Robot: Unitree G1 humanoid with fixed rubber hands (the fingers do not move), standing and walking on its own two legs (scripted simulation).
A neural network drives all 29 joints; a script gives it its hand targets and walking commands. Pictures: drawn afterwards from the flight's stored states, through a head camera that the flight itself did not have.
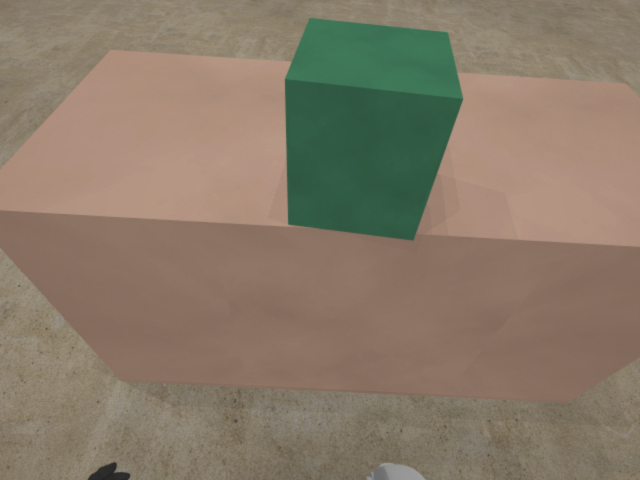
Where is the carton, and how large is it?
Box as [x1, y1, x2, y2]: [285, 18, 462, 240]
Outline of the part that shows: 309,18 285,77 288,224 413,240 462,100 462,95 447,32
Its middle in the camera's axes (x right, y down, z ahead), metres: +0.07 -0.17 +0.61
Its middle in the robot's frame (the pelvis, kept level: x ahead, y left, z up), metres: +0.60 -0.04 +0.13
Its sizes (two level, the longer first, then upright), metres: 0.210 0.200 0.250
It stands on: a pedestal, 0.75 m high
